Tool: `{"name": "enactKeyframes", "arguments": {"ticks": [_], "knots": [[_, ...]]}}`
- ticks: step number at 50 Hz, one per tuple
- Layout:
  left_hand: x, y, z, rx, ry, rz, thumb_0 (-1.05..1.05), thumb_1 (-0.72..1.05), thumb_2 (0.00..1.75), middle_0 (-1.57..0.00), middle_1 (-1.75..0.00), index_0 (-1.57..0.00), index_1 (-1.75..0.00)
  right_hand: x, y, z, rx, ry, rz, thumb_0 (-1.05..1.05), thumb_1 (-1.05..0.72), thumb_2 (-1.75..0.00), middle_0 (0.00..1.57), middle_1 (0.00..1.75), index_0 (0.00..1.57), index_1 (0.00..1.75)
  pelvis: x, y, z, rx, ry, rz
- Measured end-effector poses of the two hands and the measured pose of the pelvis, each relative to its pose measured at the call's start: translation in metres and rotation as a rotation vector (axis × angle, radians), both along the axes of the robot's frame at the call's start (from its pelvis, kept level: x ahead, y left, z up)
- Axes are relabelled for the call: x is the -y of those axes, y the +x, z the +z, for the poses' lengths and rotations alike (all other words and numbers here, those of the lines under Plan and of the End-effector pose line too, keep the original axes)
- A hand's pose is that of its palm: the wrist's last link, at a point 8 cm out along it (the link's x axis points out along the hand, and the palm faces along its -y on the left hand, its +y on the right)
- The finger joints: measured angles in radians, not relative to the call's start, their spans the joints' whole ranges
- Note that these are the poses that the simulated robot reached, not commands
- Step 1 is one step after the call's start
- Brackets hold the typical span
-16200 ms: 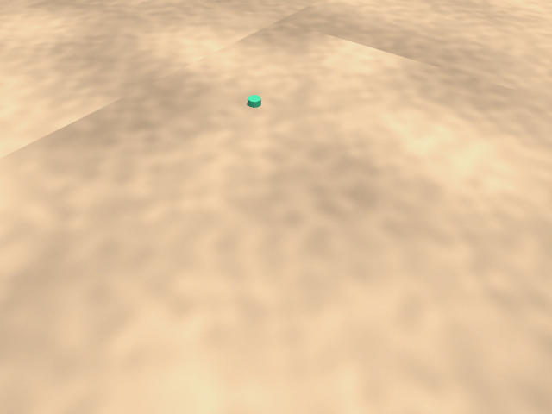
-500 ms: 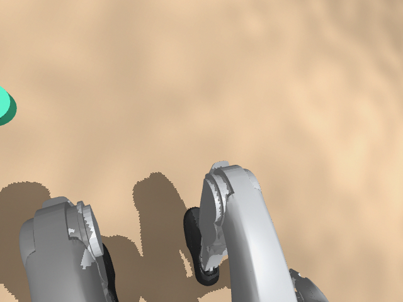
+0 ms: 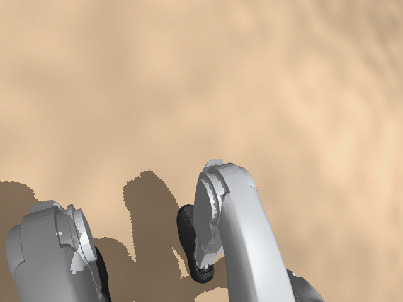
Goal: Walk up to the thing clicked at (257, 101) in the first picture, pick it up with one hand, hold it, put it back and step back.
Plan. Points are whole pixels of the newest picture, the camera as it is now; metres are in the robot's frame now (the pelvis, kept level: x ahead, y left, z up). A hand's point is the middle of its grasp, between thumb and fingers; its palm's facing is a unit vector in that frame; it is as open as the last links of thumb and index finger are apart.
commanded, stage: rise first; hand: left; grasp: from above
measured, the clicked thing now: out of the picture +0.53 +0.34 -0.30
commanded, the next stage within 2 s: approach in 1.14 s
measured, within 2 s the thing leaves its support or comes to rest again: neither
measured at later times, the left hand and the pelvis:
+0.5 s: hand out of the picture +0.47 +0.38 -0.17, palm faces -0.46 -0.10 -0.88, open 14.0 cm; pelvis +0.00 +0.00 +0.00, yaw -1 degrees
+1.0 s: hand out of the picture +0.47 +0.38 -0.17, palm faces -0.46 -0.09 -0.89, open 14.0 cm; pelvis +0.00 +0.00 +0.00, yaw -1 degrees
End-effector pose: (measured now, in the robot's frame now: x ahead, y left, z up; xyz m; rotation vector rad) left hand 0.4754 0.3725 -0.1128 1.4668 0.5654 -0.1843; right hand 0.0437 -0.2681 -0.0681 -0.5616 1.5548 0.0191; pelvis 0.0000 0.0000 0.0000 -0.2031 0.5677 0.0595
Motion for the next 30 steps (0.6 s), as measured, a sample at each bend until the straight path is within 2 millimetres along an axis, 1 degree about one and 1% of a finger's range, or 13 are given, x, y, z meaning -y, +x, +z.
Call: {"name": "enactKeyframes", "arguments": {"ticks": [14,23,30], "knots": [[-0.006,0.005,0.0,0.004,0.002,-0.007,0.0,-0.55,1.03,-0.11,-1.02,-0.09,-1.03,-0.003,-0.005,0.008,-0.005,-0.019,0.009,0.0,-0.91,-0.91,0.2,0.3,0.2,0.3,-0.003,-0.002,0.0,0.012,-0.015,-0.004],[-0.007,0.002,-0.002,-0.009,0.004,-0.021,0.0,-0.55,1.03,-0.12,-1.01,-0.1,-1.02,-0.007,-0.01,0.009,-0.006,-0.015,0.006,0.0,-0.91,-0.91,0.2,0.3,0.2,0.3,-0.004,-0.005,0.0,0.018,-0.021,-0.004],[-0.007,0.002,0.0,-0.001,-0.002,-0.025,0.0,-0.54,1.02,-0.12,-1.0,-0.11,-1.02,-0.008,-0.009,0.009,-0.002,-0.011,0.007,0.0,-0.91,-0.91,0.2,0.3,0.21,0.3,-0.004,-0.005,0.0,0.02,-0.02,-0.004]]}}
